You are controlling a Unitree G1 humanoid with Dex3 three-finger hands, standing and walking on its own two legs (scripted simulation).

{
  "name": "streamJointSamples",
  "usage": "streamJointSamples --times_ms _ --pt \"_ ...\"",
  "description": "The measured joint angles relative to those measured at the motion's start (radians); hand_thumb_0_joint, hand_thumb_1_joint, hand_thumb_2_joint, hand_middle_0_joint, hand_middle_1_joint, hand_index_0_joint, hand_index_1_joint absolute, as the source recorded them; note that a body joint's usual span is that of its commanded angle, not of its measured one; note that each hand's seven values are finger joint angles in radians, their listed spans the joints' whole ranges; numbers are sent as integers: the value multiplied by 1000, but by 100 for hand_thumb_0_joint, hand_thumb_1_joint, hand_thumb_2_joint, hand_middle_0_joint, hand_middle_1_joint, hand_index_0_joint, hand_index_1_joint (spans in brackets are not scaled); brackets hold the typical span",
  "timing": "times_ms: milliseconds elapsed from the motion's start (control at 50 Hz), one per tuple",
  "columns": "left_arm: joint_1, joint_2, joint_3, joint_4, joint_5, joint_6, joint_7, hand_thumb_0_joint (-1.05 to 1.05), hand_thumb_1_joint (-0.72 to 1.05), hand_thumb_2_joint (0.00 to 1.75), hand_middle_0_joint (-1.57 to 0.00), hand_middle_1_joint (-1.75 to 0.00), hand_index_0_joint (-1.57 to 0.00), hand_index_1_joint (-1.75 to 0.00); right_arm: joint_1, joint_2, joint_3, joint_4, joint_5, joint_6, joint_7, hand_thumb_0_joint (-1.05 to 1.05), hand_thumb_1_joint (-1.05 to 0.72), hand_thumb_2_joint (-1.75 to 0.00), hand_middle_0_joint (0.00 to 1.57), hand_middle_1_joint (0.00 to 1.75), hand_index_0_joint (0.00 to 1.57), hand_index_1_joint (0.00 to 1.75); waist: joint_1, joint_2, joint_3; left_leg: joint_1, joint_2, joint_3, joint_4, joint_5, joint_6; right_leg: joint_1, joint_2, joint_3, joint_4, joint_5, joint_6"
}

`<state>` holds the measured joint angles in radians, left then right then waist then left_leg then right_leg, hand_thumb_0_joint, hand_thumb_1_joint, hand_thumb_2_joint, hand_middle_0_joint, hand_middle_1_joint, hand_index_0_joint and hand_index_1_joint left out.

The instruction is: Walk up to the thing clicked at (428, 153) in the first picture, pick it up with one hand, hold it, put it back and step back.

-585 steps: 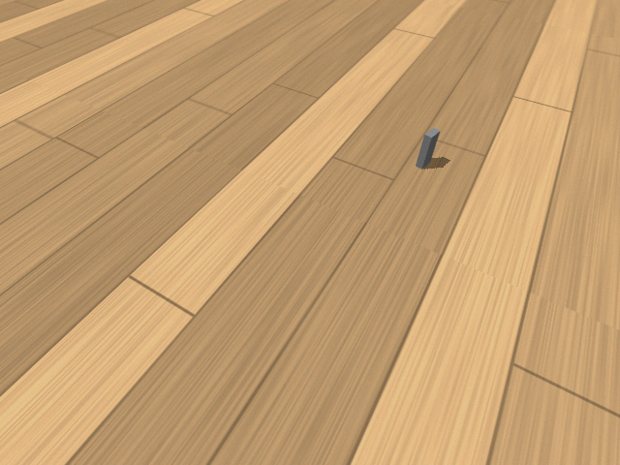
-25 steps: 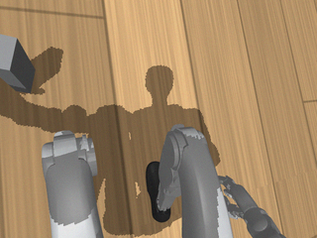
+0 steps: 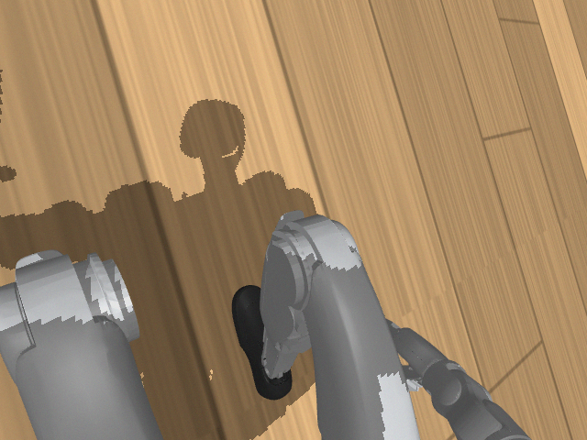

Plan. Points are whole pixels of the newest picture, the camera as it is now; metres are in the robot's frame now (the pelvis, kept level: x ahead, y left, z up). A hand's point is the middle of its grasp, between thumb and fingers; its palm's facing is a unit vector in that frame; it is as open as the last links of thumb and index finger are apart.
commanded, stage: close in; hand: left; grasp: from the side
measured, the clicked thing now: out of the picture +0.47 +0.36 -0.19
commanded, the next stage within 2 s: rest palm in 0.50 s
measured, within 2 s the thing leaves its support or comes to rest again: leaves its support in 1.94 s
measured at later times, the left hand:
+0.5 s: hand out of the picture +0.43 +0.36 -0.16, palm faces +0.51 -0.86 -0.04, open 17.3 cm
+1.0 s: hand out of the picture +0.45 +0.35 -0.17, palm faces +0.53 -0.85 -0.05, open 15.8 cm
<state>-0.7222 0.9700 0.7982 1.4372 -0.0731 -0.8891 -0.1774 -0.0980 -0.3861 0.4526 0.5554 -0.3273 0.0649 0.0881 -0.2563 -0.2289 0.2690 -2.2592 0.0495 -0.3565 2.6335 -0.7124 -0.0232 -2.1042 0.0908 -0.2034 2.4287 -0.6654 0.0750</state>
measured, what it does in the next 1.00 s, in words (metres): stands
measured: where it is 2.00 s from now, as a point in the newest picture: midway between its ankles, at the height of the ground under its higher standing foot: (194, 392)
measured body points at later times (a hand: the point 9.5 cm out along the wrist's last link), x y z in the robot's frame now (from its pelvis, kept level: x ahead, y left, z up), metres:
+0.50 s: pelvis +0.00 +0.00 +0.00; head +0.23 +0.18 +0.33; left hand +0.40 +0.40 -0.15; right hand +0.16 -0.25 -0.04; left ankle +0.07 +0.13 -0.25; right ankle +0.13 -0.12 -0.25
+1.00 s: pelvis +0.00 +0.00 +0.00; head +0.24 +0.18 +0.33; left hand +0.41 +0.39 -0.16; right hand +0.16 -0.25 -0.05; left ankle +0.07 +0.13 -0.25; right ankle +0.13 -0.12 -0.25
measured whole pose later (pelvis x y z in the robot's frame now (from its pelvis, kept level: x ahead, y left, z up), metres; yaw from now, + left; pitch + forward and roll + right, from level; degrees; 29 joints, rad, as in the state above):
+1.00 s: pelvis +0.00 +0.00 +0.00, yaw -2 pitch +15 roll -17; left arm -0.74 0.95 0.64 1.49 -0.03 -1.00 0.04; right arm -0.16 -0.37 0.51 0.54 -0.35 0.11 0.12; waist -0.27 -0.26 0.30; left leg -2.25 0.05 -0.39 2.66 -0.72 -0.02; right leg -2.09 0.10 -0.23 2.42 -0.66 0.08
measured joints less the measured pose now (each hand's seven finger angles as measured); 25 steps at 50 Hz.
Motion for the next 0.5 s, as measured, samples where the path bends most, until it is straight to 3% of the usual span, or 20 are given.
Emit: streamJointSamples --times_ms 120,500 --pt "8 -7 -55 5 5 -27 52 -2 -61 16 -5 -20 -7 -19 -7 -2 13 2 -10 14 7 0 -92 -90 21 30 20 30 -2 -4 10 -2 0 -4 8 6 4 0 3 -1 3 7 7" --pt "20 -59 -136 -21 18 -68 144 -2 -61 22 -4 -22 -6 -20 -34 10 16 -6 -9 30 26 0 -91 -90 21 30 20 30 4 -15 4 3 -1 -16 18 1 11 16 6 -12 -1 6 0"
